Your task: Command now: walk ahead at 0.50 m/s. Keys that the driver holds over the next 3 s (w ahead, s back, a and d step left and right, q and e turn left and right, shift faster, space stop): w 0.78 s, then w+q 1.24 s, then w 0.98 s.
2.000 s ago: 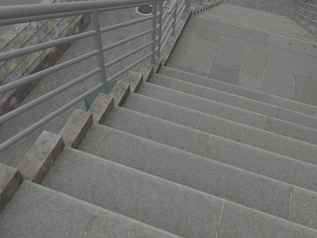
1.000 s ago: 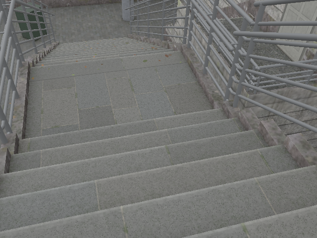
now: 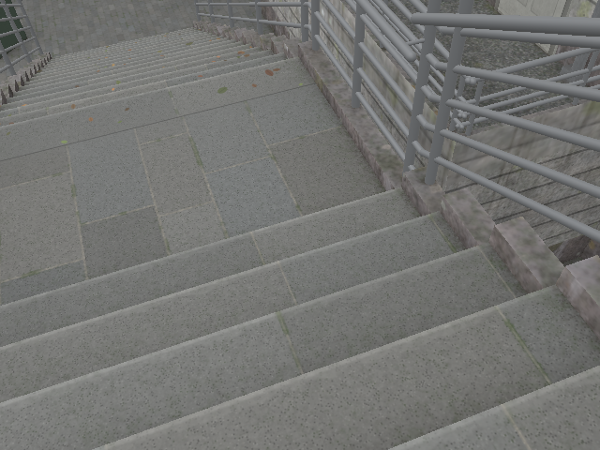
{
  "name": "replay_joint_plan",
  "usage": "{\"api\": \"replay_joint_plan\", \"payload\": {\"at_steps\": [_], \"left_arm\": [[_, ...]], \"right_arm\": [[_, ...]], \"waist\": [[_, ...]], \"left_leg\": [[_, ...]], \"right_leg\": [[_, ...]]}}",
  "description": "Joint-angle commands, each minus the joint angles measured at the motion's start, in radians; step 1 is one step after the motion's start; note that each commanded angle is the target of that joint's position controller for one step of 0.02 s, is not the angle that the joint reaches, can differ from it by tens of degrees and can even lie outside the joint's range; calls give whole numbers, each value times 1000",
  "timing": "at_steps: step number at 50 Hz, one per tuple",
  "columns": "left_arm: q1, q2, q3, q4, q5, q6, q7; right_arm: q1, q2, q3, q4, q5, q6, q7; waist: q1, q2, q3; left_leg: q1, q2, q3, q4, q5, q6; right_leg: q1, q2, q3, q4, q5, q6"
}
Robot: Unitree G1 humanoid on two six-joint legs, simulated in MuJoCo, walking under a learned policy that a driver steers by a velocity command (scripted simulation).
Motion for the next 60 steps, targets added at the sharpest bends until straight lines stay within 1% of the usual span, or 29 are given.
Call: {"api": "replay_joint_plan", "payload": {"at_steps": [1,6,9,12,14,15,16,17,18,19,21,23,26,29,32,35,38,43,46,47,48,49,50,51,52,53,55,58,60], "left_arm": [[0,70,5,-40,-37,-18,38],[53,123,2,-68,-16,10,57],[85,147,14,-83,-21,36,71],[70,169,33,-71,-19,68,85],[33,137,26,-43,-19,56,72],[72,96,31,-7,-23,26,48],[209,50,16,-21,-28,-7,26],[207,100,14,-60,-53,-28,24],[80,99,10,-137,-80,-31,37],[-101,104,14,-168,-73,0,67],[-86,69,7,-174,-42,40,79],[-57,94,28,-163,-30,38,55],[-249,69,30,-241,32,21,28],[-195,64,27,-222,5,28,-4],[-366,80,28,-269,-1,22,-29],[-545,75,25,-329,-14,-6,-59],[-593,46,6,-334,14,-24,-97],[-553,93,14,-337,-22,-9,-83],[-141,188,65,-202,-10,-16,-59],[60,239,73,-125,14,-22,-59],[97,247,52,-113,40,-21,-69],[111,277,72,-124,13,6,-74],[84,263,76,-113,-4,22,-78],[-23,195,57,-129,4,26,-76],[-77,214,56,-115,20,23,-69],[-182,145,30,-149,37,3,-79],[-260,82,15,-130,29,-28,-68],[-113,103,23,-44,26,-35,-4],[-103,159,36,-42,42,-26,5]], "right_arm": [[27,-27,-6,-58,-21,-4,31],[-117,-12,11,-141,-22,-1,69],[-170,10,28,-170,9,2,95],[-84,-14,17,-138,21,-15,100],[241,-72,-22,-21,1,-16,81],[427,-107,-34,55,-20,-10,71],[443,-134,-16,70,-14,-11,79],[489,-167,-30,78,19,6,82],[499,-199,-38,115,32,12,78],[399,-75,2,109,18,16,64],[176,-28,35,68,-31,-19,65],[142,53,66,77,-49,-41,59],[203,-44,50,98,-22,-50,4],[276,-95,27,138,-12,-45,-7],[437,-16,38,195,9,-39,-9],[540,-38,30,193,-9,-42,-23],[438,-31,34,126,1,-24,-42],[420,-48,20,102,32,6,-38],[377,-82,4,131,11,14,-22],[419,-29,10,155,29,0,-9],[626,50,25,191,39,-15,13],[634,-9,29,137,63,-40,17],[526,-31,20,75,78,-38,4],[398,-59,8,52,71,-10,-26],[369,-18,15,29,71,8,-49],[374,-17,14,27,43,30,-58],[353,-10,-9,38,26,42,-60],[230,5,-16,-26,12,36,-33],[249,-7,-15,-26,6,36,-5]], "waist": [[-54,-136,1],[11,-102,55],[73,-104,110],[47,-130,95],[-112,-58,8],[-191,101,-75],[-109,324,-181],[-128,362,-301],[-125,291,-266],[-118,30,-94],[9,-57,35],[55,-15,47],[4,39,43],[15,22,-24],[-76,-2,55],[-149,20,128],[-161,-31,149],[-180,1,163],[23,34,-9],[89,-111,-130],[20,-357,-289],[34,-452,-427],[38,-354,-428],[23,-144,-261],[-12,-193,-182],[-60,-87,-95],[-106,-129,5],[-76,-204,-19],[-94,-131,-63]], "left_leg": [[38,29,-50,-255,395,32],[138,-28,-2,-374,397,22],[122,-21,8,-501,267,11],[251,9,33,-593,177,26],[632,-10,123,-697,264,65],[952,71,49,-586,573,129],[1177,184,-74,-297,808,188],[1200,271,-270,-391,562,260],[1140,349,-463,-591,58,335],[966,296,-454,-720,-234,283],[572,285,-438,-684,-169,294],[413,146,-225,-653,-166,196],[342,76,-109,-740,74,199],[502,120,-118,-665,194,219],[812,158,-202,-563,25,205],[885,164,-263,-533,-133,207],[561,65,-108,-487,-289,177],[597,24,-107,-302,-256,124],[531,-19,-123,176,-116,85],[307,-129,-78,528,-472,19],[1,-161,-147,875,-975,-10],[-95,-117,-163,947,-907,-37],[-144,-87,-109,845,-759,-41],[-109,-63,-13,796,-590,-24],[-116,-46,19,866,-506,-17],[-44,-1,-29,676,-347,19],[74,22,-79,402,-199,57],[16,17,-96,141,-135,17],[1,-2,-81,153,-43,28]], "right_leg": [[-21,-228,227,-88,202,-142],[-116,-222,262,62,-7,-155],[-51,-225,305,170,-40,-147],[-15,-256,340,337,125,-122],[-108,-171,232,684,248,-66],[-374,-17,157,1137,-102,2],[-675,26,180,1526,-533,46],[-765,15,215,1627,-486,69],[-893,-8,156,1572,-371,73],[-956,-62,72,1509,-249,55],[-792,-143,158,1309,-53,20],[-695,-169,192,1001,158,-20],[-472,-178,108,402,470,37],[-463,-172,117,425,537,31],[-769,-203,196,289,538,-2],[-887,-199,179,158,552,-4],[-510,-153,76,-51,850,7],[-264,-150,104,-244,772,42],[215,-204,113,-260,786,12],[543,-277,138,-120,1012,-25],[880,-396,185,231,1296,-79],[897,-484,351,190,1104,-164],[752,-543,522,-56,477,-208],[498,-500,523,-235,149,-183],[331,-566,609,-294,110,-227],[124,-528,519,-289,142,-193],[-91,-383,255,-271,297,-76],[44,-375,184,-247,605,-125],[88,-416,169,-191,670,-152]]}}
Next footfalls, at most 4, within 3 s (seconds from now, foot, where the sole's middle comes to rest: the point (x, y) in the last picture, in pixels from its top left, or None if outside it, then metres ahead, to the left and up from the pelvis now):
0.28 left None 0.29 0.18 -0.92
0.94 right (367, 409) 0.71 -0.10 -1.09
1.56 left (268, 358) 0.95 0.21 -1.25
2.12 right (300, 289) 1.34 0.12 -1.42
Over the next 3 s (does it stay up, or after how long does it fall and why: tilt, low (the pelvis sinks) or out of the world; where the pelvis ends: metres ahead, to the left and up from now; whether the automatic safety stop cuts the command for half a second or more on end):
stays up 1.50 0.41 -0.73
